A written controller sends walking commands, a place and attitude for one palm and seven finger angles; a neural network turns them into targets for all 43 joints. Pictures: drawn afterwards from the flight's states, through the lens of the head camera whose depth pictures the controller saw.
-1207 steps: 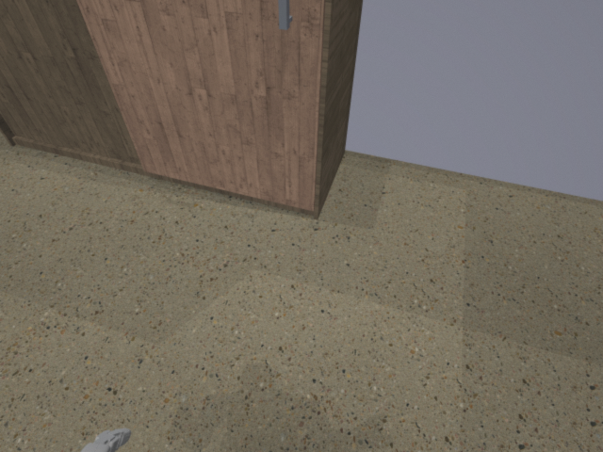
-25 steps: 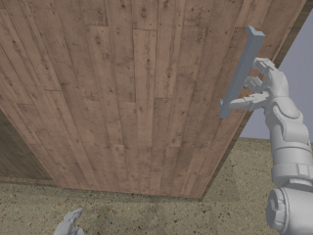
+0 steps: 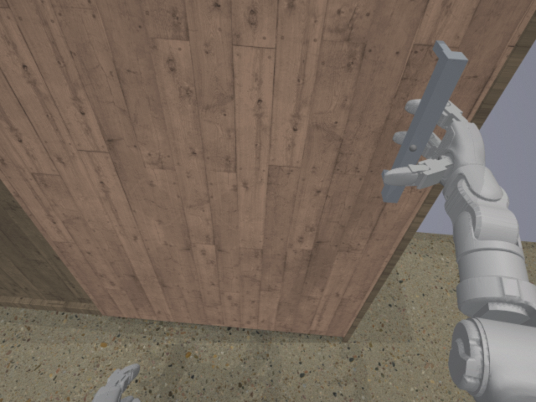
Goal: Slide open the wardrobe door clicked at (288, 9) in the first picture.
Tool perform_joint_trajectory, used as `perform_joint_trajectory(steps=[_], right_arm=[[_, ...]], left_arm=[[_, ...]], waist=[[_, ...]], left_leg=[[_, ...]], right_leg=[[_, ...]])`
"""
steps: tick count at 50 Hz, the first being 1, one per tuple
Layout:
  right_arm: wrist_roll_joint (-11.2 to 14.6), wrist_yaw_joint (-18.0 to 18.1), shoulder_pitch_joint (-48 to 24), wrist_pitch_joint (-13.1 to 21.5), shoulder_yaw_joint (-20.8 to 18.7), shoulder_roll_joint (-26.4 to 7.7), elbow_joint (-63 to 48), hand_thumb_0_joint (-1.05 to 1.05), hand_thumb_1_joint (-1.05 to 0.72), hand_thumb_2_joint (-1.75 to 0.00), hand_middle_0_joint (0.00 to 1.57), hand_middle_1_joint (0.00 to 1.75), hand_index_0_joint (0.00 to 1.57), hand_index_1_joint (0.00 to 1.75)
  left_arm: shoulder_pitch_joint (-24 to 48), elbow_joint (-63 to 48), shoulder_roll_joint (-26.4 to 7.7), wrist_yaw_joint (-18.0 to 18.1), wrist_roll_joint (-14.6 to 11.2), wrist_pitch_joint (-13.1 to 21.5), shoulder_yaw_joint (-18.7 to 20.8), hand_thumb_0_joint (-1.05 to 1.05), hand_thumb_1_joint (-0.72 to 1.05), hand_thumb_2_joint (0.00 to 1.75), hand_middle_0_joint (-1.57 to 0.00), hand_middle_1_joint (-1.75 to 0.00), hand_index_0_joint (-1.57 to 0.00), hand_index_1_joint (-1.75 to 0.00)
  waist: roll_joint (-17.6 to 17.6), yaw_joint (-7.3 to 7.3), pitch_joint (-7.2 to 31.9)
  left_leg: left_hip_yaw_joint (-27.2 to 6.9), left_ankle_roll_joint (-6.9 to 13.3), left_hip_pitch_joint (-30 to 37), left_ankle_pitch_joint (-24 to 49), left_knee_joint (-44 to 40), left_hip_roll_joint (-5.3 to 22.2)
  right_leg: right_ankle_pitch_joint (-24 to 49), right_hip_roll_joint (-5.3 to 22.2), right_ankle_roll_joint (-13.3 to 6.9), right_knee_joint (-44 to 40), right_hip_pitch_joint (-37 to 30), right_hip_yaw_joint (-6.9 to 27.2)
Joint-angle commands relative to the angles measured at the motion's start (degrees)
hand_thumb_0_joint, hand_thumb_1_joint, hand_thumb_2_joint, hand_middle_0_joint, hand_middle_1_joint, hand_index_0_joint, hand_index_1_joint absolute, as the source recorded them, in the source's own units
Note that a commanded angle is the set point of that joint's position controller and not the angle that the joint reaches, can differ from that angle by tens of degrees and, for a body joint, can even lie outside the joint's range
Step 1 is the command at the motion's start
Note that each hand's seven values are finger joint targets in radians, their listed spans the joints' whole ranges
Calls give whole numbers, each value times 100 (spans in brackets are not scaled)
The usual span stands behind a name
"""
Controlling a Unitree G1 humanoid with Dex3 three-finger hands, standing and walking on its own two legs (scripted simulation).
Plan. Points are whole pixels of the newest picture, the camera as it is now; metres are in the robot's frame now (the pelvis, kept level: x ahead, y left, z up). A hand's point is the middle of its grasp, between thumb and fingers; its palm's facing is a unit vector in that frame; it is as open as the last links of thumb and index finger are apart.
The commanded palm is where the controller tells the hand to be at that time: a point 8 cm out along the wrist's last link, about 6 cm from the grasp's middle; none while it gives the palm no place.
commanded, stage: slide the fingers in behind the handle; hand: right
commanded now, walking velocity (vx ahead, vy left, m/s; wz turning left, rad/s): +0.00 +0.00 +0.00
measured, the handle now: (412, 130) +0.48 -0.17 +0.20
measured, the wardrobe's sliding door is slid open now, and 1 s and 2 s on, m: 0.00 0.00 0.00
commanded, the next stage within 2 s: grip the handle and tug to test in 0.64 s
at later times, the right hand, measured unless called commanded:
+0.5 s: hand (409, 148) +0.43 -0.15 +0.20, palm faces +0.01 +1.00 +0.00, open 14.0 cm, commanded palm +0.41 -0.20 +0.20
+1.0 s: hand (410, 146) +0.44 -0.16 +0.20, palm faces +0.02 +1.00 +0.00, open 12.3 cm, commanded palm +0.41 -0.20 +0.20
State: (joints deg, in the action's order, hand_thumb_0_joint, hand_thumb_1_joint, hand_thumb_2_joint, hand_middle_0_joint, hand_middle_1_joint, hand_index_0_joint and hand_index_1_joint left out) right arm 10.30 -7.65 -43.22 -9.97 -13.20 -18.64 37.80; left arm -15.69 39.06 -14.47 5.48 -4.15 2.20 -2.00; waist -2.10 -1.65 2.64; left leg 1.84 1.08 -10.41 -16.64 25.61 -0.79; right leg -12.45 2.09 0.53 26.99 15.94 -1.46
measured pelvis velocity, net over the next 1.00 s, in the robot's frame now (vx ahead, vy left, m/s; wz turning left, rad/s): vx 0.00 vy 0.00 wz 0.00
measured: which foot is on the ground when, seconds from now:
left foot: down 0.00-1.00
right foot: down 0.00-1.00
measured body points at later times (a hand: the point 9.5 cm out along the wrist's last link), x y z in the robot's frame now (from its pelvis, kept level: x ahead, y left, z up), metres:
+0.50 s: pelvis +0.00 +0.00 +0.00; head -0.01 +0.01 +0.45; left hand +0.14 +0.25 -0.10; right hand +0.42 -0.21 +0.21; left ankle -0.04 +0.11 -0.74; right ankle +0.02 -0.13 -0.74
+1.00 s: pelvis +0.00 +0.00 +0.00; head +0.00 +0.01 +0.45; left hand +0.11 +0.25 -0.11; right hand +0.43 -0.21 +0.20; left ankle -0.04 +0.11 -0.74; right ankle +0.02 -0.13 -0.74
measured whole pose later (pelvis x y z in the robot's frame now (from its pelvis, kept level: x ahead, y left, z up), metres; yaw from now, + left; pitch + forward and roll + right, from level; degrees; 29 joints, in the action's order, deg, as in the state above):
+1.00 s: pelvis +0.00 +0.00 +0.00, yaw +0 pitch +1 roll +0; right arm 9.7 -6.4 -42.1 -9.9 -12.7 -17.8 35.7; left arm -16.5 39.2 -14.3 5.5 -4.0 1.6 -1.6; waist -1.7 -1.6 2.7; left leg 1.5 1.0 -9.4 -16.6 24.7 -0.8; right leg -12.7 2.1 0.5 26.5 15.0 -1.8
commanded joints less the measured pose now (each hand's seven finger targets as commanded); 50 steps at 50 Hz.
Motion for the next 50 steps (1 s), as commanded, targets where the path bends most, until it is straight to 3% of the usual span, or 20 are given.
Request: perform_joint_trajectory(steps=[1, 3, 6, 8, 14, 17, 19, 23, 24, 25, 29, 31, 33, 34, 37, 40, 43, 45, 47, 50], right_arm=[[92, 2, -3034, 539, -142, -996, -1483, 0, 50, -30, 30, 120, 30, 120], [97, 16, -2819, 538, -156, -966, -1428, 0, 50, -30, 30, 120, 30, 120], [91, 25, -2735, 403, -109, -845, -1460, 0, 50, -30, 30, 120, 30, 120], [116, 72, -2435, 329, -313, -1013, -1434, 0, 50, -30, 30, 120, 30, 120], [29, 158, -2479, 199, -283, -999, -1657, 0, 50, -30, 30, 120, 30, 120], [36, 133, -2613, 194, -106, -790, -1832, 0, 50, -30, 30, 120, 30, 120], [52, 146, -2811, 239, -188, -952, -1898, 0, 50, -30, 30, 120, 30, 120], [62, 125, -2884, 231, 47, -723, -1811, 0, 50, -30, 30, 120, 30, 120], [41, 148, -3002, 234, -85, -903, -1735, 0, 50, -30, 30, 120, 30, 120], [39, 140, -2992, 217, 16, -759, -1683, 0, 50, -30, 30, 120, 30, 120], [47, 154, -3058, 236, -74, -879, -1523, 0, 50, -30, 30, 120, 30, 120], [47, 153, -2953, 248, -11, -739, -1453, 0, 50, -30, 30, 120, 30, 120], [72, 159, -2924, 295, -121, -891, -1280, 0, 50, -30, 30, 120, 30, 120], [61, 168, -2938, 328, -270, -1057, -1349, 0, 50, -30, 30, 120, 30, 120], [35, 140, -2798, 345, -217, -968, -1332, 0, 50, -30, 30, 120, 30, 120], [20, 130, -2727, 348, -170, -921, -1314, 0, 36, -36, 32, 122, 32, 122], [24, 131, -2831, 364, -292, -1126, -1342, 0, 22, -42, 33, 124, 33, 124], [7, 127, -2929, 385, -348, -1199, -1427, 0, 13, -46, 34, 125, 34, 125], [16, 96, -3038, 451, -91, -903, -1710, 0, 3, -50, 35, 127, 35, 127], [65, 70, -2892, 478, -100, -890, -1809, 0, -11, -56, 36, 129, 36, 129]], left_arm=[[359, -768, -707, 23, 27, 293, 251, 0, 90, 90, -20, -30, -20, -30], [325, -767, -726, 7, 39, 302, 271, 0, 90, 90, -20, -30, -20, -30], [379, -776, -717, -17, 25, 281, 263, 0, 90, 90, -20, -30, -20, -30], [384, -792, -749, -28, 34, 267, 283, 0, 90, 90, -20, -30, -20, -30], [449, -834, -721, -20, 39, 174, 266, 0, 90, 90, -20, -30, -20, -30], [500, -864, -683, -5, 34, 172, 265, 0, 90, 90, -20, -30, -20, -30], [505, -838, -699, 17, 42, 177, 260, 0, 90, 90, -20, -30, -20, -30], [518, -822, -684, 39, 41, 175, 236, 0, 90, 90, -20, -30, -20, -30], [516, -775, -681, 46, 44, 169, 231, 0, 90, 90, -20, -30, -20, -30], [511, -779, -669, 43, 51, 178, 228, 0, 90, 90, -20, -30, -20, -30], [493, -769, -690, 47, 54, 155, 223, 0, 90, 90, -20, -30, -20, -30], [488, -773, -657, 32, 51, 173, 225, 0, 90, 90, -20, -30, -20, -30], [419, -745, -713, 37, 72, 173, 232, 0, 90, 90, -20, -30, -20, -30], [441, -752, -714, 36, 66, 166, 242, 0, 90, 90, -20, -30, -20, -30], [445, -779, -689, 26, 61, 159, 235, 0, 90, 90, -20, -30, -20, -30], [435, -791, -692, 20, 55, 161, 243, 0, 90, 90, -20, -30, -20, -30], [382, -788, -741, 40, 59, 153, 259, 0, 90, 90, -20, -30, -20, -30], [399, -782, -715, 47, 57, 164, 254, 0, 90, 90, -20, -30, -20, -30], [415, -812, -678, 29, 44, 206, 258, 0, 90, 90, -20, -30, -20, -30], [398, -799, -697, 14, 48, 243, 270, 0, 90, 90, -20, -30, -20, -30]], waist=[[132, -15, 1809], [247, 13, 1849], [113, 48, 1746], [392, 129, 1701], [380, 103, 1636], [304, 47, 1584], [242, 16, 1614], [170, -44, 1551], [131, -43, 1557], [161, -56, 1533], [226, -35, 1611], [90, -10, 1637], [424, -20, 1634], [411, 12, 1658], [296, 52, 1667], [350, 34, 1566], [429, 26, 1537], [281, 36, 1610], [0, 3, 1748], [-24, 8, 1846]], left_leg=[[-36, -10, -64, 2151, -293, -13], [-12, -10, -15, 2238, -285, -27], [-9, -4, -32, 2281, -274, -17], [-1, -13, 78, 2317, -303, -18], [-11, -22, 104, 2456, -285, -9], [-14, -21, -21, 2354, -312, -21], [-33, -22, -28, 2269, -342, -14], [-28, -19, -111, 2114, -376, -10], [-28, -16, -140, 2007, -389, -6], [-24, -16, -173, 2025, -381, -10], [-16, -9, -93, 2007, -368, 6], [-6, 0, -133, 2016, -357, -1], [-7, -17, -36, 2033, -381, -8], [-23, -16, -1, 2101, -361, 0], [-26, -11, 47, 2240, -326, 3], [-28, -28, 29, 2263, -347, 2], [-27, -28, 38, 2064, -388, -1], [-47, -18, 34, 2087, -379, 0], [-36, 7, -9, 2153, -343, -17], [-14, 14, 1, 2210, -330, -34]], right_leg=[[1482, -158, -352, -58, -1394, 66], [1609, -153, -361, -36, -1412, 66], [1595, -160, -338, -79, -1357, 41], [1615, -159, -365, -72, -1265, 23], [1703, -160, -367, -97, -1271, -1], [1641, -160, -366, -93, -1380, 5], [1578, -157, -370, -89, -1410, 24], [1479, -161, -360, -84, -1431, 34], [1379, -159, -347, -101, -1407, 57], [1397, -163, -355, -105, -1416, 64], [1371, -167, -344, -125, -1355, 87], [1409, -169, -331, -108, -1401, 77], [1393, -165, -353, -120, -1306, 92], [1423, -159, -357, -124, -1294, 80], [1513, -172, -347, -121, -1282, 35], [1509, -163, -365, -123, -1250, 16], [1379, -157, -372, -139, -1191, 31], [1396, -161, -370, -139, -1240, 30], [1529, -160, -353, -103, -1425, 41], [1634, -146, -342, -87, -1528, 67]])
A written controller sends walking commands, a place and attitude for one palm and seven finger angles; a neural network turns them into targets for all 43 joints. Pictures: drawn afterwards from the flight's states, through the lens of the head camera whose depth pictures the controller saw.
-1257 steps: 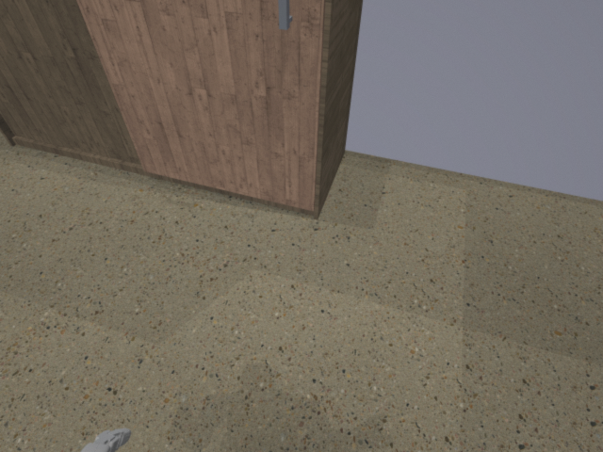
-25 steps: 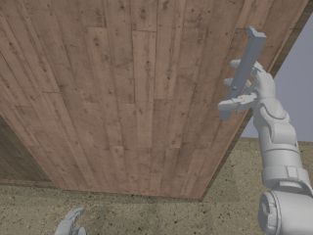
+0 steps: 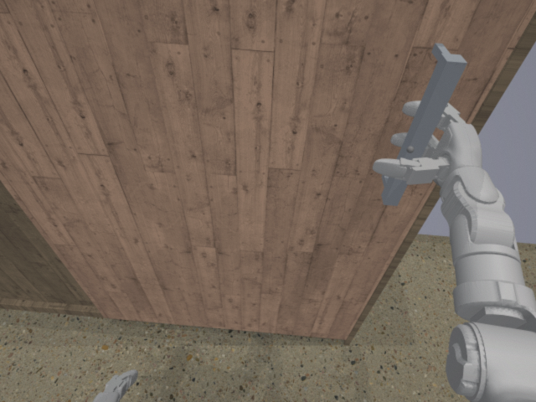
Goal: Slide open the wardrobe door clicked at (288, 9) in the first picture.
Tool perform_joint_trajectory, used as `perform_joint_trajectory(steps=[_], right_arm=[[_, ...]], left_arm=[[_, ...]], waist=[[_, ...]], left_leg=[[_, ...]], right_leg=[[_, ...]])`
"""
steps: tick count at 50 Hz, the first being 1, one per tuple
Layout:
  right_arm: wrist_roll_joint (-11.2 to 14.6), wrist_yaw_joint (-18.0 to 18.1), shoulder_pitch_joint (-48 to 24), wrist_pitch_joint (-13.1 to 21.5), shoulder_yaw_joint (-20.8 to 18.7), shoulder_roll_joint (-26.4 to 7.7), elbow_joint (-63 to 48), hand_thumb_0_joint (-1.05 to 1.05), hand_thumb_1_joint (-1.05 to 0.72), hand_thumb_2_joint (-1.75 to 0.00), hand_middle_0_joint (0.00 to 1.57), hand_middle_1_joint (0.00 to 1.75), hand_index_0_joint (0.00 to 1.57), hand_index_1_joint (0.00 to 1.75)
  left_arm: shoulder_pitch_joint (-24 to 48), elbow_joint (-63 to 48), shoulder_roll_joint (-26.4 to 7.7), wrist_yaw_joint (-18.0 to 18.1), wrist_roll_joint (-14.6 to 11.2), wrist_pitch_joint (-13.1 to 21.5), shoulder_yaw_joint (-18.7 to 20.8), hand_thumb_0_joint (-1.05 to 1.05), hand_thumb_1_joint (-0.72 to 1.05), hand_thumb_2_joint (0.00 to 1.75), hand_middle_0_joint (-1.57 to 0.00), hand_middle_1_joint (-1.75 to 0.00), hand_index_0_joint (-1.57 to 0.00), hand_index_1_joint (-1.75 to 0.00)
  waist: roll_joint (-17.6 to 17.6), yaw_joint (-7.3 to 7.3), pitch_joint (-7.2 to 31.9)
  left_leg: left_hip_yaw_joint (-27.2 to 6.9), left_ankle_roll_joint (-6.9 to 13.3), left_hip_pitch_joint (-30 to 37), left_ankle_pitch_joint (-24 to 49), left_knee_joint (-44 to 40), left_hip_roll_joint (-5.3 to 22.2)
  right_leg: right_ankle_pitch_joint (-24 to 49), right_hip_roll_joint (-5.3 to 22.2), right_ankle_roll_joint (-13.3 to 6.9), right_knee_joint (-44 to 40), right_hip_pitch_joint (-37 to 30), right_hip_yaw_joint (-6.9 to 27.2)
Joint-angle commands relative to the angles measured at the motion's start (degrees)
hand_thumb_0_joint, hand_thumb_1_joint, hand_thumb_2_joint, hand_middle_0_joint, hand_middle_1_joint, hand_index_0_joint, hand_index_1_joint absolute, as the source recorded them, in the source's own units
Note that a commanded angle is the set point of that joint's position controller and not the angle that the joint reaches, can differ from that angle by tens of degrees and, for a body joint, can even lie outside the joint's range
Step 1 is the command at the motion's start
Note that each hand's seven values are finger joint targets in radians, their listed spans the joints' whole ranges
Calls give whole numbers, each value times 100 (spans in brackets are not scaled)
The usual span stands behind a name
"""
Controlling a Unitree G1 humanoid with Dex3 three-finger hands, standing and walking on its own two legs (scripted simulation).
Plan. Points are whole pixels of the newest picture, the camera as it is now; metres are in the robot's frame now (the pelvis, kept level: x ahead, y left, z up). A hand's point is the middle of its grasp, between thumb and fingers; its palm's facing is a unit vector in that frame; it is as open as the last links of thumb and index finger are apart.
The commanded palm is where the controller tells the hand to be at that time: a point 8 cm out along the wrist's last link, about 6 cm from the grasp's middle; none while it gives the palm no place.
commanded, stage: grip the handle and tug to test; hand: right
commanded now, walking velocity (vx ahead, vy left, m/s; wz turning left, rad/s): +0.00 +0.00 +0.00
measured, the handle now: (411, 133) +0.48 -0.17 +0.20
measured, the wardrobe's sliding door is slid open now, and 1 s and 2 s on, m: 0.00 0.00 0.01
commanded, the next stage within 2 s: tug the door sideways, standing still in 1.16 s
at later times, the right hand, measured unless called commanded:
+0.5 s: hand (408, 150) +0.42 -0.15 +0.20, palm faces +0.02 +1.00 +0.00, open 5.8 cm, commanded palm +0.40 -0.20 +0.20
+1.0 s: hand (406, 151) +0.42 -0.15 +0.20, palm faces +0.04 +1.00 -0.01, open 5.9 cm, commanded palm +0.38 -0.19 +0.20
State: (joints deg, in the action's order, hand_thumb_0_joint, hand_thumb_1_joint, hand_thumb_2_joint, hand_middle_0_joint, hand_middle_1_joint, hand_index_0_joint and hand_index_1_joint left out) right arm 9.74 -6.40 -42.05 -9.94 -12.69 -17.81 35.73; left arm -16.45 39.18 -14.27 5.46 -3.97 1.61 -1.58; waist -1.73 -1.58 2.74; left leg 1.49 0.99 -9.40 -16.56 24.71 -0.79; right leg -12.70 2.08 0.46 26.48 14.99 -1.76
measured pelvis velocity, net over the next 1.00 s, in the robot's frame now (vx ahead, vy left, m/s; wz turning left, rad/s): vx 0.01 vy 0.00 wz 0.01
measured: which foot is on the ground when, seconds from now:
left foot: down 0.00-1.00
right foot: down 0.00-1.00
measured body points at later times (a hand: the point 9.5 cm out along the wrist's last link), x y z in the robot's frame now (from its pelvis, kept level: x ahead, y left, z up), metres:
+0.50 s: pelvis +0.00 +0.00 +0.00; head -0.01 +0.01 +0.45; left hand +0.14 +0.24 -0.10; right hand +0.42 -0.21 +0.21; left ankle -0.04 +0.11 -0.74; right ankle +0.01 -0.13 -0.74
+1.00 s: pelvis +0.01 +0.00 +0.00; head +0.00 +0.02 +0.45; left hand +0.15 +0.25 -0.10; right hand +0.41 -0.20 +0.21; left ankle -0.04 +0.11 -0.74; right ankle +0.01 -0.13 -0.74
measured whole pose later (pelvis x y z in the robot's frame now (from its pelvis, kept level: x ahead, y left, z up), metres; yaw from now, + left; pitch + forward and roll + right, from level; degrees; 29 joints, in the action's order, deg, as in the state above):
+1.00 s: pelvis +0.01 +0.00 +0.00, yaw +1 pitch +1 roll +0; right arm 10.3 -4.3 -35.1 -14.5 -12.7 -15.8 24.5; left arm -14.2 37.4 -14.3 4.8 -3.9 0.6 -1.5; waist -2.4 -1.1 3.3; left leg 0.8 1.1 -7.2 -17.0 23.7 -0.7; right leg -13.1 2.0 0.7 24.9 12.3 -2.4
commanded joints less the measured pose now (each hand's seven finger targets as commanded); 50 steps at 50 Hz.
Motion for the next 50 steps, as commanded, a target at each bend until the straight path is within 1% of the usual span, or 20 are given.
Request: perform_joint_trajectory(steps=[1, 4, 7, 8, 9, 12, 14, 16, 17, 18, 21, 23, 27, 28, 32, 34, 37, 44, 48, 50], right_arm=[[149, -62, -2832, 434, -268, -1033, -1485, 0, -15, -58, 37, 129, 37, 129], [186, -82, -2629, 336, -303, -1065, -1577, 0, -29, -64, 38, 131, 38, 131], [150, -42, -2708, 156, -37, -748, -1459, 0, -43, -70, 40, 133, 40, 133], [163, 0, -2561, 130, -215, -949, -1340, 0, -48, -72, 41, 134, 41, 134], [152, 21, -2601, 96, -338, -1088, -1316, 0, -53, -74, 41, 135, 41, 135], [100, 50, -2873, 120, -95, -835, -1545, 0, -67, -80, 43, 137, 43, 137], [82, 77, -2899, 202, -128, -909, -1690, 0, -76, -84, 44, 138, 44, 138], [95, 76, -2804, 229, -272, -1029, -1711, 0, -85, -88, 44, 139, 44, 139], [120, 42, -2835, 237, -112, -839, -1779, 0, -90, -90, 45, 140, 45, 140], [143, 41, -2750, 274, -222, -967, -1786, 0, -90, -90, 45, 140, 45, 140], [146, 10, -2871, 215, -41, -767, -1673, 0, -90, -90, 45, 140, 45, 140], [139, 27, -2676, 220, -271, -1049, -1624, 0, -90, -90, 45, 140, 45, 140], [115, -1, -2777, 212, -191, -936, -1780, 0, -90, -90, 45, 140, 45, 140], [139, -1, -2624, 236, -269, -1008, -1820, 0, -90, -90, 45, 140, 45, 140], [155, -19, -2578, 204, -236, -944, -1941, 0, -90, -90, 45, 140, 45, 140], [162, -10, -2440, 220, -415, -1164, -2003, 0, -90, -90, 45, 140, 45, 140], [158, -22, -2491, 150, -190, -910, -1962, 0, -90, -90, 45, 140, 45, 140], [177, 5, -1949, 101, -148, -753, -2563, 0, -90, -90, 45, 140, 45, 140], [202, -4, -1676, 1, -66, -635, -2757, 0, -90, -90, 45, 140, 45, 140], [196, -10, -1450, -80, -119, -645, -2964, 0, -90, -90, 45, 140, 45, 140]], left_arm=[[473, -798, -723, 14, 32, 303, 234, 0, 90, 90, -20, -30, -20, -30], [536, -827, -739, 10, 16, 276, 233, 0, 90, 90, -20, -30, -20, -30], [550, -805, -721, 6, 3, 269, 224, 0, 90, 90, -20, -30, -20, -30], [522, -789, -760, 15, 15, 253, 233, 0, 90, 90, -20, -30, -20, -30], [564, -790, -765, 23, 21, 233, 225, 0, 90, 90, -20, -30, -20, -30], [596, -831, -699, 22, 28, 236, 205, 0, 90, 90, -20, -30, -20, -30], [589, -839, -704, 14, 31, 242, 211, 0, 90, 90, -20, -30, -20, -30], [581, -839, -698, 14, 47, 226, 213, 0, 90, 90, -20, -30, -20, -30], [626, -861, -683, 10, 41, 229, 201, 0, 90, 90, -20, -30, -20, -30], [601, -865, -704, 12, 46, 227, 212, 0, 90, 90, -20, -30, -20, -30], [649, -851, -685, 19, 34, 229, 188, 0, 90, 90, -20, -30, -20, -30], [620, -850, -726, 30, 51, 207, 198, 0, 90, 90, -20, -30, -20, -30], [676, -876, -669, 31, 44, 203, 188, 0, 90, 90, -20, -30, -20, -30], [657, -890, -699, 25, 51, 205, 205, 0, 90, 90, -20, -30, -20, -30], [698, -913, -681, 14, 43, 194, 196, 0, 90, 90, -20, -30, -20, -30], [734, -935, -704, 17, 41, 180, 197, 0, 90, 90, -20, -30, -20, -30], [727, -917, -687, 22, 29, 181, 194, 0, 90, 90, -20, -30, -20, -30], [848, -1048, -669, -31, 31, 193, 218, 0, 90, 90, -20, -30, -20, -30], [877, -1080, -689, -51, 37, 177, 227, 0, 90, 90, -20, -30, -20, -30], [955, -1127, -668, -61, 35, 165, 219, 0, 90, 90, -20, -30, -20, -30]], waist=[[89, 36, 1768], [145, 82, 1736], [207, -5, 1400], [488, 26, 1350], [428, 44, 1338], [198, 17, 1493], [62, 25, 1671], [140, 57, 1807], [126, 31, 1783], [286, 63, 1828], [206, -5, 1578], [353, 66, 1631], [76, 62, 1694], [274, 92, 1786], [245, 93, 1719], [183, 148, 1690], [157, 82, 1589], [37, 210, 1883], [316, 212, 1840], [198, 262, 1861]], left_leg=[[26, 22, -74, 2244, -249, -43], [39, 9, 15, 2352, -238, -24], [66, -9, -287, 2033, -303, -39], [65, -20, -213, 1971, -344, -45], [30, -28, -207, 1993, -347, -21], [28, -7, -213, 1995, -305, -15], [12, 12, -149, 2080, -290, -9], [23, 18, -38, 2271, -254, -23], [17, 13, -35, 2325, -252, -20], [41, 15, 69, 2353, -247, -23], [29, -2, -127, 2187, -304, -22], [29, 3, 0, 2206, -308, -26], [16, 12, 6, 2368, -277, -7], [30, 11, 125, 2462, -277, -14], [37, 8, 144, 2558, -253, -15], [20, 10, 212, 2537, -265, -5], [35, 10, 68, 2445, -279, -23], [49, 26, 281, 2748, -213, -17], [87, 18, 370, 2969, -191, -30], [71, 13, 395, 3131, -162, -20]], right_leg=[[1674, -144, -340, -38, -1374, 95], [1721, -148, -342, -64, -1311, 55], [1472, -132, -337, -91, -1249, 80], [1411, -135, -358, -89, -1160, 82], [1371, -138, -364, -117, -1118, 60], [1432, -157, -344, -97, -1238, 77], [1572, -144, -343, -76, -1373, 95], [1731, -149, -329, -61, -1417, 92], [1739, -161, -334, -61, -1420, 74], [1772, -150, -336, -44, -1397, 83], [1566, -153, -335, -91, -1356, 85], [1614, -144, -348, -89, -1312, 82], [1723, -162, -336, -86, -1386, 57], [1835, -157, -348, -61, -1409, 56], [1848, -164, -339, -90, -1365, 50], [1818, -169, -347, -104, -1314, 26], [1776, -160, -335, -96, -1356, 45], [2129, -165, -335, -77, -1553, 32], [2328, -151, -337, -62, -1560, 29], [2444, -157, -334, -67, -1596, 1]])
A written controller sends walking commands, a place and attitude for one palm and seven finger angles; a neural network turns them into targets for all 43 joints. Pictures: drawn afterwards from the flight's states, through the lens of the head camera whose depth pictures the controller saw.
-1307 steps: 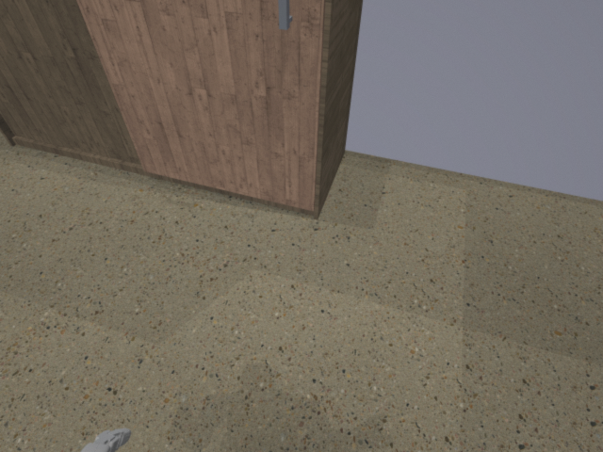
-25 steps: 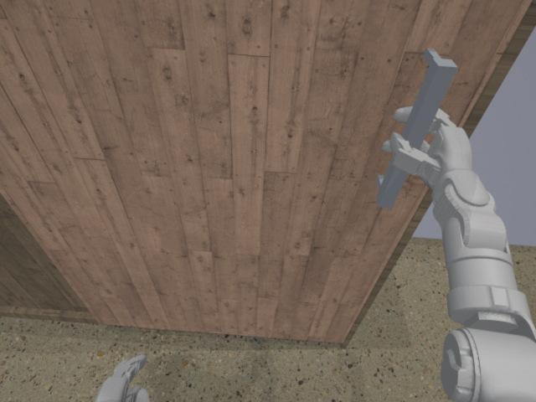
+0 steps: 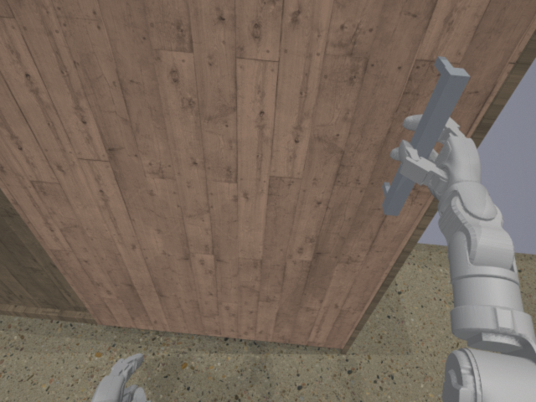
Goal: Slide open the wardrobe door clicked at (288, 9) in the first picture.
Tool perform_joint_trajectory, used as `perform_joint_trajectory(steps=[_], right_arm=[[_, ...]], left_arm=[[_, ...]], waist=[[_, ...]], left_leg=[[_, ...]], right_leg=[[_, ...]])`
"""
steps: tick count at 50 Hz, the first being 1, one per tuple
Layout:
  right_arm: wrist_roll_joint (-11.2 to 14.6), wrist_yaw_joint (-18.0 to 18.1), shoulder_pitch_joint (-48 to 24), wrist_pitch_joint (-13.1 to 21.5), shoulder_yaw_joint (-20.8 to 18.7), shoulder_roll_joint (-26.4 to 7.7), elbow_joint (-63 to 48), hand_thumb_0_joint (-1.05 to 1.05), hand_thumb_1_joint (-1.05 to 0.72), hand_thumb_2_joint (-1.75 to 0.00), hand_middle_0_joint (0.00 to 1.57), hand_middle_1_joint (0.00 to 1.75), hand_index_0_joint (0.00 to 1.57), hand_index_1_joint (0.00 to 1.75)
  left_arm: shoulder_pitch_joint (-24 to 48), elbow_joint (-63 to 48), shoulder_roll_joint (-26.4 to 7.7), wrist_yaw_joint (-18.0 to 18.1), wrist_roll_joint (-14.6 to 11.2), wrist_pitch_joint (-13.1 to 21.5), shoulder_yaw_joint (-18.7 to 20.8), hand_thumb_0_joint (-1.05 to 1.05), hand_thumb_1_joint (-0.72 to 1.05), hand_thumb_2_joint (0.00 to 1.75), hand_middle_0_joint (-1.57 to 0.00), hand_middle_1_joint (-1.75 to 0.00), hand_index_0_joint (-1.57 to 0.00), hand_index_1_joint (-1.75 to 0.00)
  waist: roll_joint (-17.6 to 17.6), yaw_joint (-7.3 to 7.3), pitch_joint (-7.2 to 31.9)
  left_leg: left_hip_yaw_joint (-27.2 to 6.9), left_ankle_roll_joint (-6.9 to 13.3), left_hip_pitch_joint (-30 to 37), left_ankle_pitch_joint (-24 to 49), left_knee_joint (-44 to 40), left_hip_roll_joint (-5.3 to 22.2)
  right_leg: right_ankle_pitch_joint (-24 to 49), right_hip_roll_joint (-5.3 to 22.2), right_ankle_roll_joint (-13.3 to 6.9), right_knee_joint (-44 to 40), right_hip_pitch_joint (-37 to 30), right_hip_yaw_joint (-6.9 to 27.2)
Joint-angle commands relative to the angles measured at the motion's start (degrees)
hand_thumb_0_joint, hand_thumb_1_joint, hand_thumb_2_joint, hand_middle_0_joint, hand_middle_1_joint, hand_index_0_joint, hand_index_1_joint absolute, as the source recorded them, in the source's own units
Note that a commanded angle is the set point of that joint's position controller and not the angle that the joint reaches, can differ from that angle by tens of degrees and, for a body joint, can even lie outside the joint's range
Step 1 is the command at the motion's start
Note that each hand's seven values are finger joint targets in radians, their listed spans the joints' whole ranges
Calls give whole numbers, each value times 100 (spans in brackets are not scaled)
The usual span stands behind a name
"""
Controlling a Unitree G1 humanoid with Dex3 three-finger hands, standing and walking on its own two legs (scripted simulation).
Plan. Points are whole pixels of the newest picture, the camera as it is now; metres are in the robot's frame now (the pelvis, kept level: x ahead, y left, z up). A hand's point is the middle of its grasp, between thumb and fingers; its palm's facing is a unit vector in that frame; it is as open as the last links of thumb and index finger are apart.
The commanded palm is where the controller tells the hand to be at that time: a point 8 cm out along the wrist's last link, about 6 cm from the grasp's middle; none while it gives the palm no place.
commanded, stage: grip the handle and tug to test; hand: right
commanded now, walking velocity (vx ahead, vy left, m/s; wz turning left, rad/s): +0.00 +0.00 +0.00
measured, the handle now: (413, 144) +0.46 -0.18 +0.19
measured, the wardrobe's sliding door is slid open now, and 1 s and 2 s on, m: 0.00 0.01 0.02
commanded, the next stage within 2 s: tug the door sideways, standing still in 0.16 s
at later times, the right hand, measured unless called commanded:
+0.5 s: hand (408, 161) +0.41 -0.16 +0.20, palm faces +0.06 +1.00 -0.01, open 5.9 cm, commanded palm +0.38 -0.18 +0.20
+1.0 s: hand (401, 162) +0.41 -0.15 +0.20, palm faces +0.10 +0.99 -0.05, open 6.1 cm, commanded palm +0.38 -0.14 +0.20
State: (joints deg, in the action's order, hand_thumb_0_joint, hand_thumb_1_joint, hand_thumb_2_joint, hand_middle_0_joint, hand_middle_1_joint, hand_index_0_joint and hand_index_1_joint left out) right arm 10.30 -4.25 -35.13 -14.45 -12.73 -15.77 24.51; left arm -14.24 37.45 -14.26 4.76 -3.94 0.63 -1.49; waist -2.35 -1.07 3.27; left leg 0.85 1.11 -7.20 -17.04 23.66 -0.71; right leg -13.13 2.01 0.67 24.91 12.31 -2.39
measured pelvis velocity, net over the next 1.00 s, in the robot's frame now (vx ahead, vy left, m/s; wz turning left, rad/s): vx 0.00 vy -0.01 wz -0.07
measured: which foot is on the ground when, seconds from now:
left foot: down 0.00-1.00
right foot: down 0.00-1.00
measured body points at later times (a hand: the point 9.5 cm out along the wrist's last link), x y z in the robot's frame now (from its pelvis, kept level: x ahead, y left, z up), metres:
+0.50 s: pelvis +0.03 +0.00 +0.00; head +0.02 +0.02 +0.45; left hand +0.21 +0.23 -0.09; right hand +0.40 -0.21 +0.21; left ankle -0.05 +0.11 -0.74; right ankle +0.00 -0.13 -0.74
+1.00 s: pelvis +0.00 -0.01 +0.00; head +0.00 +0.01 +0.45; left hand +0.16 +0.21 -0.12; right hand +0.40 -0.20 +0.21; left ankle -0.05 +0.11 -0.74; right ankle +0.00 -0.13 -0.74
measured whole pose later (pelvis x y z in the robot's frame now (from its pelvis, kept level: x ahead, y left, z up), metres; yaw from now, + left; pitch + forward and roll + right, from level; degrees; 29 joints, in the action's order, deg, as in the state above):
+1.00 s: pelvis +0.00 -0.01 +0.00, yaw -4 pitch +1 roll +0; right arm 8.5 2.7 -40.9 -17.1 -4.3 -10.1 24.0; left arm -12.4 40.8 -12.7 4.0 -2.6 2.1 -1.9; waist -2.3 2.1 1.6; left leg 4.2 0.6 -7.5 -18.6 25.6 1.0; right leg -13.4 -0.1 0.2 27.1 14.3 1.1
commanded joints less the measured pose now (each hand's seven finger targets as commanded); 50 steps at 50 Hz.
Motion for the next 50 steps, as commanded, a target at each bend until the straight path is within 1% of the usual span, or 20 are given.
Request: perform_joint_trajectory(steps=[1, 2, 5, 7, 11, 13, 14, 15, 18, 22, 25, 28, 31, 35, 36, 37, 38, 41, 43, 50], right_arm=[[143, -239, -2143, 334, 20, -704, -1944, 0, -90, -90, 45, 140, 45, 140], [143, -240, -2095, 295, 94, -614, -2071, 0, -90, -90, 45, 140, 45, 140], [153, -232, -1652, 184, -151, -834, -2327, 0, -90, -90, 45, 140, 45, 140], [161, -261, -1535, 110, 72, -559, -2706, 0, -90, -90, 45, 140, 45, 140], [198, -254, -1068, -57, -260, -857, -2970, 0, -90, -90, 45, 140, 45, 140], [225, -276, -897, -107, -232, -833, -3265, 0, -90, -90, 45, 140, 45, 140], [216, -268, -1153, -147, -498, -1168, -3124, 0, -90, -90, 45, 140, 45, 140], [196, -276, -1398, -204, -425, -1134, -2980, 0, -90, -90, 45, 140, 45, 140], [238, -251, -2221, -303, 256, -439, -2808, 0, -90, -90, 45, 140, 45, 140], [107, -94, -2351, -409, 464, -164, -2697, 0, -90, -90, 45, 140, 45, 140], [55, -51, -2506, -375, 751, 77, -2762, 0, -90, -90, 45, 140, 45, 140], [71, -43, -2523, -288, 1016, 355, -2550, 0, -90, -90, 45, 140, 45, 140], [83, -37, -2858, -169, 1241, 633, -2507, 0, -90, -90, 45, 140, 45, 140], [51, -45, -3255, -43, 1514, 865, -2518, 0, -90, -90, 45, 140, 45, 140], [41, -38, -3319, -27, 1564, 911, -2457, 0, -90, -90, 45, 140, 45, 140], [42, -33, -3419, 0, 1621, 969, -2461, 0, -90, -90, 45, 140, 45, 140], [47, -14, -3398, 31, 1650, 975, -2353, 0, -90, -90, 45, 140, 45, 140], [42, 28, -3597, 112, 1896, 1296, -2118, 0, -90, -90, 45, 140, 45, 140], [47, 47, -3637, 182, 1817, 1163, -2054, 0, -90, -90, 45, 140, 45, 140], [78, 135, -3986, 300, 1908, 1367, -1626, 0, -90, -90, 45, 140, 45, 140]], left_arm=[[755, -963, -652, -3, 28, 259, 203, 0, 90, 90, -20, -30, -20, -30], [775, -992, -641, -14, 24, 261, 201, 0, 90, 90, -20, -30, -20, -30], [820, -1033, -661, -34, 40, 233, 211, 0, 90, 90, -20, -30, -20, -30], [895, -1107, -617, -54, 43, 232, 196, 0, 90, 90, -20, -30, -20, -30], [926, -1136, -631, -73, 62, 184, 192, 0, 90, 90, -20, -30, -20, -30], [989, -1200, -625, -80, 70, 157, 186, 0, 90, 90, -20, -30, -20, -30], [981, -1127, -637, -52, 71, 136, 185, 0, 90, 90, -20, -30, -20, -30], [978, -1080, -634, -24, 74, 106, 165, 0, 90, 90, -20, -30, -20, -30], [936, -966, -608, 27, 50, 137, 167, 0, 90, 90, -20, -30, -20, -30], [874, -864, -574, 31, 91, 141, 185, 0, 90, 90, -20, -30, -20, -30], [862, -822, -554, 10, 115, 137, 200, 0, 90, 90, -20, -30, -20, -30], [870, -796, -561, 18, 132, 140, 199, 0, 90, 90, -20, -30, -20, -30], [915, -784, -513, 16, 150, 201, 169, 0, 90, 90, -20, -30, -20, -30], [875, -719, -487, -10, 165, 245, 162, 0, 90, 90, -20, -30, -20, -30], [862, -697, -487, -16, 164, 252, 165, 0, 90, 90, -20, -30, -20, -30], [881, -699, -481, -25, 167, 270, 169, 0, 90, 90, -20, -30, -20, -30], [855, -675, -494, -32, 174, 277, 173, 0, 90, 90, -20, -30, -20, -30], [861, -619, -451, -50, 157, 336, 143, 0, 90, 90, -20, -30, -20, -30], [817, -588, -502, -48, 175, 359, 163, 0, 90, 90, -20, -30, -20, -30], [770, -468, -476, -57, 142, 494, 151, 0, 90, 90, -20, -30, -20, -30]], waist=[[186, 191, 1797], [120, 195, 1795], [255, 285, 1928], [176, 276, 1962], [272, 362, 1964], [223, 404, 2032], [306, 376, 2001], [248, 311, 1868], [247, 35, 1542], [-112, 26, 1804], [-77, -19, 2059], [332, -78, 1910], [304, -122, 1861], [72, -166, 2006], [132, -178, 2024], [27, -179, 2078], [152, -188, 2013], [40, -248, 1822], [158, -230, 1883], [90, -255, 1894]], left_leg=[[155, 2, 151, 3169, -47, -26], [162, 9, 119, 3204, -28, -33], [162, 2, 335, 3563, 18, -18], [177, -5, 341, 3729, 67, -13], [173, -21, 491, 4114, 95, -6], [147, -32, 609, 4334, 113, 13], [135, -44, 615, 4389, 91, 20], [129, -42, 551, 4363, 75, 18], [168, -45, 110, 3922, -30, -18], [191, -20, -18, 3941, 69, -5], [193, -26, -27, 4018, 134, 9], [236, -23, -64, 3702, 84, -3], [237, -22, -197, 3514, 68, 2], [242, 0, -325, 3516, 134, 6], [254, 2, -369, 3468, 146, -6], [246, 7, -389, 3378, 144, -2], [257, 11, -382, 3301, 116, -8], [281, 31, -579, 2867, 79, -17], [289, 39, -552, 2729, 53, -27], [305, 53, -696, 2381, 52, -40]], right_leg=[[2502, -144, -337, 83, -1360, 62], [2593, -134, -333, 108, -1411, 73], [2891, -139, -339, 125, -1416, 52], [3104, -143, -332, 147, -1503, 45], [3407, -135, -342, 173, -1482, 22], [3599, -151, -352, 196, -1528, -5], [3480, -166, -350, 176, -1455, -14], [3401, -177, -351, 159, -1412, -30], [3208, -148, -353, 228, -1517, 10], [3543, -174, -328, 339, -1735, 86], [3800, -160, -336, 412, -1901, 151], [3363, -154, -331, 344, -1801, 208], [3100, -176, -346, 324, -1808, 248], [3498, -142, -334, 416, -2056, 339], [3500, -130, -323, 435, -2078, 361], [3381, -135, -304, 430, -2085, 364], [3261, -134, -312, 417, -2042, 371], [2844, -123, -262, 355, -1986, 443], [2662, -129, -264, 314, -1981, 458], [2342, -132, -217, 271, -1917, 508]])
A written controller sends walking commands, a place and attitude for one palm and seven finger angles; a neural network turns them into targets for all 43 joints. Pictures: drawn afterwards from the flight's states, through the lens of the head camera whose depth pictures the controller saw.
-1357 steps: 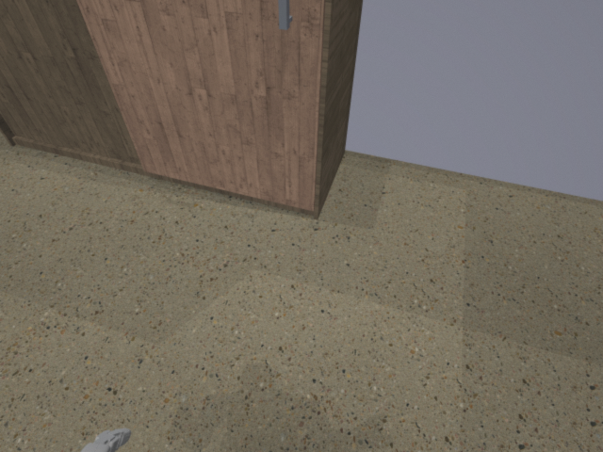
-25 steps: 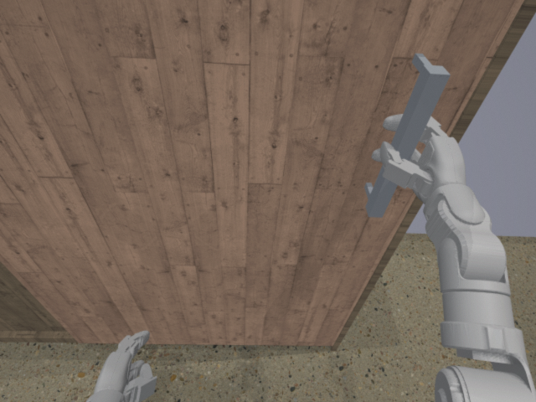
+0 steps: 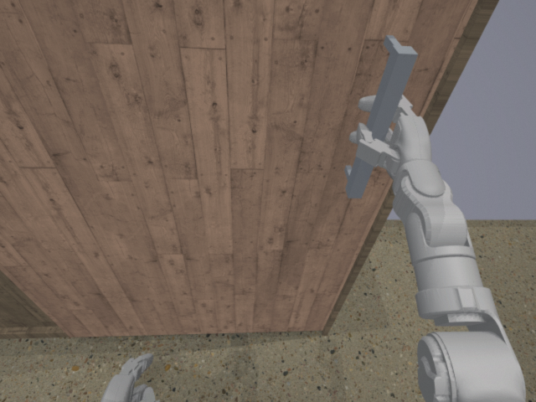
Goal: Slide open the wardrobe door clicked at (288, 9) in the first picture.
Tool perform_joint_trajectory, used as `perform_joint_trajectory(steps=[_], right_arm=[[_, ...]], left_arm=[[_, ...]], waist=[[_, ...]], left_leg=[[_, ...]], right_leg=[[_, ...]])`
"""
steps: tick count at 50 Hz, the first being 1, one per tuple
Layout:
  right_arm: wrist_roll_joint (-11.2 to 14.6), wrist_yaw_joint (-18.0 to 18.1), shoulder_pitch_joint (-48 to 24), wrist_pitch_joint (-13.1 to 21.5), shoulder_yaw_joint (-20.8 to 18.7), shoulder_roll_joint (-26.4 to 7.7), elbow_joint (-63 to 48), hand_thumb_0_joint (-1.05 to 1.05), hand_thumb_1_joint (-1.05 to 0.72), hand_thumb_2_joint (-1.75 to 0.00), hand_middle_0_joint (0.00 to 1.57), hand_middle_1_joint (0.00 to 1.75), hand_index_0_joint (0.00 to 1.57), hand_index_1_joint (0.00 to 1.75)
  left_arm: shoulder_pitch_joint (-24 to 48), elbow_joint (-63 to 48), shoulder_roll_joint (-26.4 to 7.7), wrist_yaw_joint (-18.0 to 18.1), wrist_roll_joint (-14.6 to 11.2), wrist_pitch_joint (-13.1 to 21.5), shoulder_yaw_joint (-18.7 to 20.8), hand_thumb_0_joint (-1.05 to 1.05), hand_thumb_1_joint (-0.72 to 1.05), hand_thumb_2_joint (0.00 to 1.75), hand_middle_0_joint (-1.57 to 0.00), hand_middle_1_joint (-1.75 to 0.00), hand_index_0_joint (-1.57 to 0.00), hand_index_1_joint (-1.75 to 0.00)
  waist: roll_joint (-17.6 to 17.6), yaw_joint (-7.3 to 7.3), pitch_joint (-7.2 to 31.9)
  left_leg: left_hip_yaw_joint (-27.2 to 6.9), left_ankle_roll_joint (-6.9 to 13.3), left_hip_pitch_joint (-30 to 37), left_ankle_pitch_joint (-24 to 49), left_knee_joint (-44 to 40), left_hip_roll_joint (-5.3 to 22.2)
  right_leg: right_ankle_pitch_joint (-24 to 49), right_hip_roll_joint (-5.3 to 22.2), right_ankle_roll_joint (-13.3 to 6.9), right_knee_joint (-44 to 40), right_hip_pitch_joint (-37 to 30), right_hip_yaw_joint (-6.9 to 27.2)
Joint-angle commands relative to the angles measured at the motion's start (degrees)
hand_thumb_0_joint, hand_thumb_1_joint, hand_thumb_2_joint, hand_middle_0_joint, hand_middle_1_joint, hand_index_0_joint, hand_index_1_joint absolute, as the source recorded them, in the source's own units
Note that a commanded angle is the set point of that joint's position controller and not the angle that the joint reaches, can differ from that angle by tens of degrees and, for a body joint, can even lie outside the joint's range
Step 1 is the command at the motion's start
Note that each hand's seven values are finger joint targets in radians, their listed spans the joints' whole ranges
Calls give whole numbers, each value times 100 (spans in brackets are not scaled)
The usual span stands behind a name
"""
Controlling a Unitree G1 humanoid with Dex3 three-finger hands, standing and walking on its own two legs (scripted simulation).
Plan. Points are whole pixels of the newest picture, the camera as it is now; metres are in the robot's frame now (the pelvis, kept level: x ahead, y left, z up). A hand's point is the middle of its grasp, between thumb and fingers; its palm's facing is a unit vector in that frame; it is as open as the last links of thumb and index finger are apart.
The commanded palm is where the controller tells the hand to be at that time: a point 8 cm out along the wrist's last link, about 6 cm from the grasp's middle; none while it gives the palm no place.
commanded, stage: tug the door sideways, standing still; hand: right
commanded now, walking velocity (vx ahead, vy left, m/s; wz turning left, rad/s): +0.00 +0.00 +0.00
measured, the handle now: (370, 126) +0.48 -0.14 +0.20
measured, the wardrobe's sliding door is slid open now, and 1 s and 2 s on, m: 0.01 0.02 0.27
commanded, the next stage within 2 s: step sideways, sliding the door along in 0.18 s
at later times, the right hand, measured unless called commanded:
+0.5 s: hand (354, 146) +0.42 -0.10 +0.20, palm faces +0.08 +0.99 -0.12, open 6.2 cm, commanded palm +0.40 -0.13 +0.21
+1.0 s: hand (345, 145) +0.43 -0.09 +0.19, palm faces +0.24 +0.97 -0.09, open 6.4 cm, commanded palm +0.40 -0.07 +0.19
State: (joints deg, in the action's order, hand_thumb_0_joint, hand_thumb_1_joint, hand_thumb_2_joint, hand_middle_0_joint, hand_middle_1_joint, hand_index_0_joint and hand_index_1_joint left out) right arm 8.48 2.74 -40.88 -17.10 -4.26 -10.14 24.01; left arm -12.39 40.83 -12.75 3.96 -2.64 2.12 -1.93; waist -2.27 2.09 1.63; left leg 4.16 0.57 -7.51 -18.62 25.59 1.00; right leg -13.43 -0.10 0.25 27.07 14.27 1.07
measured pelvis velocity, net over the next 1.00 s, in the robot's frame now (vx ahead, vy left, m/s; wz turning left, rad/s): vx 0.02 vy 0.09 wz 0.01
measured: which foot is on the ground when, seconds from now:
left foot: down 0.00-0.86, up 0.88-1.00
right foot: down 0.00-0.60, up 0.62-0.84, down 0.86-1.00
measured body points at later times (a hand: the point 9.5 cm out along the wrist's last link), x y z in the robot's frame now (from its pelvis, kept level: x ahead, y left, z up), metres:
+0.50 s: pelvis -0.02 +0.01 -0.01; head -0.01 +0.03 +0.44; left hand +0.11 +0.25 -0.12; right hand +0.41 -0.16 +0.20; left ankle -0.05 +0.10 -0.72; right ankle +0.01 -0.12 -0.74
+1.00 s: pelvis +0.02 +0.09 -0.01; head +0.11 +0.08 +0.43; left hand +0.23 +0.30 -0.12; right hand +0.41 -0.14 +0.20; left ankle +0.03 +0.24 -0.65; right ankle +0.03 -0.05 -0.74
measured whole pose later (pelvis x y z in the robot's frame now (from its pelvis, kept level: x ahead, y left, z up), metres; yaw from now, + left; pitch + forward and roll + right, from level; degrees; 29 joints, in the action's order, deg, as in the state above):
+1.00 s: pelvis +0.02 +0.09 -0.01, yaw +1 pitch -3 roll +2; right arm 4.9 7.7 -36.1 2.4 -6.0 -14.9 7.5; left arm -3.0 36.3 -11.7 1.8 -2.5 1.6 1.6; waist -2.3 7.0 -15.2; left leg -0.6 0.5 -29.6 -26.2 68.1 -0.1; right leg -18.0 8.9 2.6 35.4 14.1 -5.3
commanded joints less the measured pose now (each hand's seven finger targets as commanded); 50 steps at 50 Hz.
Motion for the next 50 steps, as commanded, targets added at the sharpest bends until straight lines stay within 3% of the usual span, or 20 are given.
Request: perform_joint_trajectory(steps=[1, 14, 15, 16, 17, 21, 24, 28, 29, 30, 31, 32, 34, 38, 41, 42, 43, 44, 46, 50], right_arm=[[268, -548, -3443, 575, 1056, 833, -1484, 0, -90, -90, 45, 140, 45, 140], [230, -324, -4174, 916, 1031, 794, -1177, 0, -90, -90, 45, 140, 45, 140], [-278, 90, -3617, 1582, -903, -2281, -831, 0, -90, -90, 45, 140, 45, 140], [-330, 79, -3230, 1832, -8, -1039, -594, 0, -90, -90, 45, 140, 45, 140], [-280, 85, -3126, 1951, 134, -796, -552, 0, -90, -90, 45, 140, 45, 140], [-118, 91, -3306, 2218, 249, -765, -1068, 0, -90, -90, 45, 140, 45, 140], [-118, 202, -3266, 2246, -63, -1215, -1306, 0, -90, -90, 45, 140, 45, 140], [-178, 200, -3099, 2341, -111, -1337, -1558, 0, -90, -90, 45, 140, 45, 140], [-220, 205, -2933, 2319, -100, -1330, -1517, 0, -90, -90, 45, 140, 45, 140], [-262, 229, -2849, 2322, -77, -1295, -1505, 0, -90, -90, 45, 140, 45, 140], [-316, 272, -2761, 2315, -28, -1223, -1416, 0, -90, -90, 45, 140, 45, 140], [-373, 254, -2735, 2298, -42, -1209, -1371, 0, -90, -90, 45, 140, 45, 140], [-380, 261, -2978, 2517, 45, -1032, -1920, 0, -90, -90, 45, 140, 45, 140], [-417, 241, -3019, 2788, 602, -384, -2677, 0, -90, -90, 45, 140, 45, 140], [-384, 236, -2625, 2883, 738, -336, -3177, 0, -90, -90, 45, 140, 45, 140], [-304, 191, -2703, 2933, 1031, -42, -3435, 0, -90, -90, 45, 140, 45, 140], [-206, 110, -2677, 2958, 1260, 239, -3662, 0, -90, -90, 45, 140, 45, 140], [-189, 88, -2857, 2994, 1180, 272, -3649, 0, -90, -90, 45, 140, 45, 140], [-290, 37, -3247, 2950, 1108, -74, -4303, 0, -90, -90, 45, 140, 45, 140], [-381, -105, -2666, 2675, 1366, 288, -3986, 0, -90, -90, 45, 140, 45, 140]], left_arm=[[561, -786, -621, 15, 16, 367, 186, 0, 90, 90, -20, -30, -20, -30], [401, -615, -648, -18, 1, 558, 211, 0, 90, 90, -20, -30, -20, -30], [321, -641, -1030, 97, 47, 468, 303, 0, 90, 90, -20, -30, -20, -30], [283, -603, -786, 98, 120, 375, 263, 0, 90, 90, -20, -30, -20, -30], [338, -655, -749, 115, 113, 360, 296, 0, 90, 90, -20, -30, -20, -30], [505, -892, -747, 221, 111, 251, 346, 0, 90, 90, -20, -30, -20, -30], [567, -947, -758, 207, 98, 119, 340, 0, 90, 90, -20, -30, -20, -30], [696, -1083, -816, 214, -6, 35, 323, 0, 90, 90, -20, -30, -20, -30], [753, -1137, -688, 226, -58, 41, 306, 0, 90, 90, -20, -30, -20, -30], [938, -1210, -568, 257, -48, 56, 277, 0, 90, 90, -20, -30, -20, -30], [1038, -1135, -586, 278, -23, 115, 284, 0, 90, 90, -20, -30, -20, -30], [853, -947, -649, 226, -17, 150, 376, 0, 90, 90, -20, -30, -20, -30], [729, -845, -613, 212, 8, 182, 310, 0, 90, 90, -20, -30, -20, -30], [757, -1014, -391, 180, 77, 104, 259, 0, 90, 90, -20, -30, -20, -30], [600, -1076, -491, 218, 120, 104, 386, 0, 90, 90, -20, -30, -20, -30], [588, -1159, -629, 171, 123, 142, 456, 0, 90, 90, -20, -30, -20, -30], [674, -1245, -812, 72, 87, 130, 550, 0, 90, 90, -20, -30, -20, -30], [834, -1243, -545, -93, 78, 170, 432, 0, 90, 90, -20, -30, -20, -30], [950, -1174, -644, -202, 42, 196, 536, 0, 90, 90, -20, -30, -20, -30], [841, -1201, -765, -310, 3, 157, 691, 0, 90, 90, -20, -30, -20, -30]], waist=[[39, -573, 1994], [65, -645, 2034], [-28, -305, 1589], [221, -375, 1528], [167, -390, 1554], [-709, -484, 1604], [-718, -404, 1388], [-483, -240, 1462], [605, -248, 1313], [1819, -202, 1113], [1654, -53, 943], [1291, -98, 791], [586, -200, 780], [782, -190, 1175], [397, -359, 1776], [-429, -500, 2083], [-1722, -406, 2357], [-986, -379, 2373], [-208, -461, 1778], [-692, -450, 1292]], left_leg=[[-20, 104, -729, 2442, -161, -217], [-23, 117, -939, 2004, -192, -247], [-310, -122, -1217, 1347, -224, -19], [-238, -181, -983, 1354, -79, 5], [-223, -180, -1077, 1281, 61, 16], [-337, -86, -1934, -765, 2060, -272], [-578, 21, -2270, -1245, 2369, -81], [-274, 173, 14, -183, 145, -65], [-1160, 422, 351, -25, -655, 586], [-2713, 940, 668, 310, -1155, 1494], [-3106, 1326, 913, 755, -1019, 1934], [-2885, 1297, 610, 449, -975, 1827], [-2260, 1395, 1005, 2199, -464, 1641], [-994, 1064, 1272, 3886, 220, 1264], [-431, 418, 72, 4309, 1451, 839], [-187, -59, -1566, 2878, 2647, 431], [-627, -264, -3142, -1096, 4119, 6], [-1448, -16, -3121, -1315, 5168, 38], [-1179, 41, -3590, -1100, 4980, 297], [-450, -197, -2818, -127, 3703, 290]], right_leg=[[2282, 81, -162, 36, -2089, 167], [1965, 130, -97, -27, -2134, 255], [1768, 617, -391, 104, -1540, 193], [1473, 596, -398, 64, -1420, 179], [1250, 728, -434, 76, -1548, 207], [31, 1955, -1137, -608, -1795, 1775], [417, 2302, -1382, -457, -1776, 1965], [410, 1360, -642, 1018, -194, 51], [-285, 764, -334, 1977, 581, -593], [-1678, 177, -140, 3078, 1684, -491], [-2096, 72, -133, 4007, 2234, -131], [-1834, 234, -111, 4320, 2055, 190], [-1429, 376, -46, 4156, 2132, 81], [-878, 379, -46, 1943, 1155, -580], [835, 564, -169, -90, -1322, -719], [2585, 1678, -676, -352, -2971, 620], [4991, 3397, -1518, 26, -4121, 2618], [4985, 3722, -1778, 226, -4014, 2727], [4539, 3359, -1481, 183, -3526, 1701], [3508, 2438, -915, -123, -2354, 147]])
